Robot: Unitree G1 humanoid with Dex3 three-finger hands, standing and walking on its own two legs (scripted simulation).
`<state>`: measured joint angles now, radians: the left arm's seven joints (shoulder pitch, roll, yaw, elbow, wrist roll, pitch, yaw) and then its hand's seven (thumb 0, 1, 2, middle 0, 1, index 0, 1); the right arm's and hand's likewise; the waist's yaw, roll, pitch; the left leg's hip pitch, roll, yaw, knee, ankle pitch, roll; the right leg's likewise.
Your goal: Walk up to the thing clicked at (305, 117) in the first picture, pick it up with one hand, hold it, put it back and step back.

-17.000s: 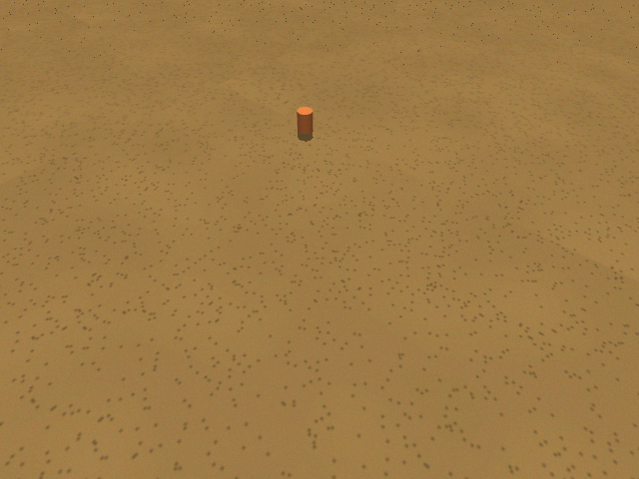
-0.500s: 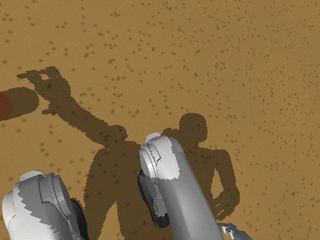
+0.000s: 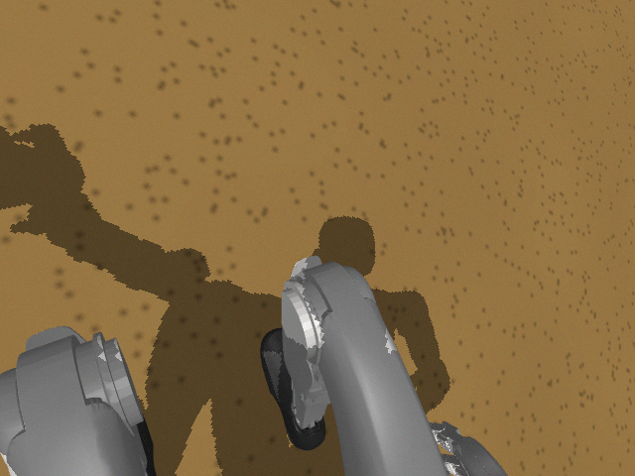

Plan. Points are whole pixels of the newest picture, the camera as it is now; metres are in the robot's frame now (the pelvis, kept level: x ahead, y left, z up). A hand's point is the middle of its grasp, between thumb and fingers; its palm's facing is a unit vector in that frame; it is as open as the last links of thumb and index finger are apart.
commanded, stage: rest palm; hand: left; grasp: from above
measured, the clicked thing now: out of the picture +0.51 +0.31 -0.26
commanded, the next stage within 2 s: close in 0.56 s
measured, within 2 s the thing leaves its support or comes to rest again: neither
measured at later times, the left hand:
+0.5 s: hand out of the picture +0.50 +0.31 -0.22, palm faces -0.45 -0.13 -0.89, open 13.6 cm
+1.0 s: hand out of the picture +0.50 +0.31 -0.21, palm faces -0.42 -0.11 -0.90, open 12.6 cm
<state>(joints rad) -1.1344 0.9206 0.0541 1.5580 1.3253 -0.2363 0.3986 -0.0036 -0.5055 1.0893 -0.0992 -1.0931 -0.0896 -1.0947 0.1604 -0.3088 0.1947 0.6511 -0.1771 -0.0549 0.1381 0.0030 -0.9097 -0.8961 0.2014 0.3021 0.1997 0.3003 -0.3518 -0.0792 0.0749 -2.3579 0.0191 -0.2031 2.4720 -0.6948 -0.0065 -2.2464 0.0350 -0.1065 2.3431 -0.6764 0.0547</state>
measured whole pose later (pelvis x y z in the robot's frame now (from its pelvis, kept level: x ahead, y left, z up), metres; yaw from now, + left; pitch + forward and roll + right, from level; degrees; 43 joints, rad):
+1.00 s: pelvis +0.00 +0.00 -0.01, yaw -2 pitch +29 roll -13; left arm -1.18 1.03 0.08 1.69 1.30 -0.20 0.49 0.00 -0.36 1.06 -0.18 -1.15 -0.16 -1.13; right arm 0.15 -0.33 0.29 0.62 -0.21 -0.13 0.17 0.00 -0.91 -0.90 0.20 0.30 0.20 0.30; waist -0.41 -0.10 0.13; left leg -2.36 0.03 -0.24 2.52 -0.70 0.00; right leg -2.24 0.06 -0.13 2.35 -0.65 0.07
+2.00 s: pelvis -0.01 +0.00 -0.01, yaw -2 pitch +29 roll -14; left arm -1.20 1.04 0.05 1.70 1.28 -0.20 0.47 0.00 -0.32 0.99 -0.39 -1.10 -0.30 -1.13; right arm 0.16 -0.35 0.31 0.60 -0.21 -0.14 0.16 0.00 -0.91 -0.90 0.20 0.30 0.20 0.30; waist -0.41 -0.10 0.15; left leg -2.35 0.03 -0.24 2.51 -0.69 0.00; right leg -2.23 0.06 -0.14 2.34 -0.65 0.07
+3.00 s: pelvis -0.01 +0.00 +0.03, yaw +2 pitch +34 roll -10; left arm -1.07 0.84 0.03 1.29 1.19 -0.13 0.13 0.02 -0.29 0.87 -0.50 -0.96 -0.44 -0.96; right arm 0.18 -0.33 0.14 0.59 -0.12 0.03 0.12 0.00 -0.93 -0.90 0.20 0.30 0.20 0.30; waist -0.29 0.00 0.01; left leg -2.29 0.01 -0.17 2.35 -0.65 0.00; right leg -2.19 0.02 -0.09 2.24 -0.65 0.05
